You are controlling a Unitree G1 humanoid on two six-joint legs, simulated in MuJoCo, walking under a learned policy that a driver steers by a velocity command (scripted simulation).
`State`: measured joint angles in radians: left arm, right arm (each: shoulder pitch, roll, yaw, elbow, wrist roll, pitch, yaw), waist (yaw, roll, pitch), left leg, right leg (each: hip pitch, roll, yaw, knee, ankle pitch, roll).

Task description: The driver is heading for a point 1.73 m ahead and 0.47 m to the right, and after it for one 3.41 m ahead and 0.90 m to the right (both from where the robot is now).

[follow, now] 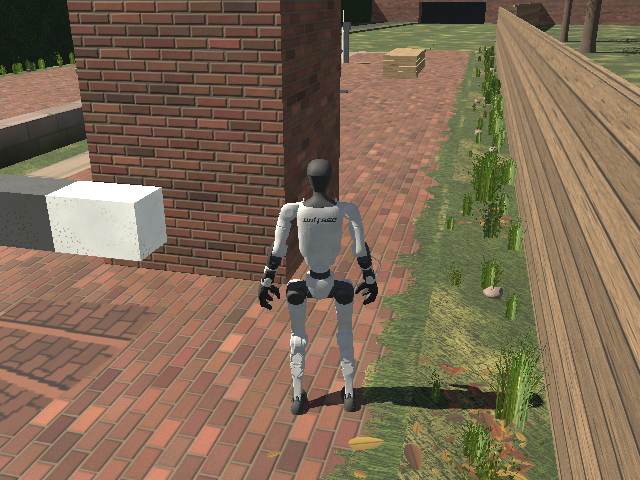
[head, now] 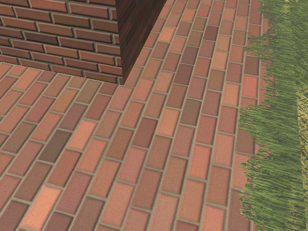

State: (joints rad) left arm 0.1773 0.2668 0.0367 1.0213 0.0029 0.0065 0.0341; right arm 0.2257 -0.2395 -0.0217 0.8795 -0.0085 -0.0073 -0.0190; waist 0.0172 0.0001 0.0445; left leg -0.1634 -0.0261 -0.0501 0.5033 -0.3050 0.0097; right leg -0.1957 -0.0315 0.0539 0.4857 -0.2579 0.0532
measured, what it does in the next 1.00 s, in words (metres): walks ahead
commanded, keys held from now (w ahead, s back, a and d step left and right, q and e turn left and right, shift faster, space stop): no key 0.58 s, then w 0.42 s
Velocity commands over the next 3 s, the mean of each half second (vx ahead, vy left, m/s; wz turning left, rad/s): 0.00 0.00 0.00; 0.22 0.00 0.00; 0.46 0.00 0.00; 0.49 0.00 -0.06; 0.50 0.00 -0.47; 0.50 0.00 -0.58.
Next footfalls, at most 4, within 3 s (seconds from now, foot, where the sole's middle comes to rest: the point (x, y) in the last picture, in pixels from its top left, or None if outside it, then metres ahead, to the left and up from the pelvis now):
1.26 left None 0.42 0.10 -0.77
1.80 right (192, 185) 0.73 -0.14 -0.77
2.30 left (150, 137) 1.01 0.06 -0.77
2.80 right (215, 119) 1.15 -0.30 -0.77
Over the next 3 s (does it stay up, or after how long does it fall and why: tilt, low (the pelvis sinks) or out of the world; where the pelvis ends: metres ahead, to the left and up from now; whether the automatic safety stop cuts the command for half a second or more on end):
stays up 1.13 -0.21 0.01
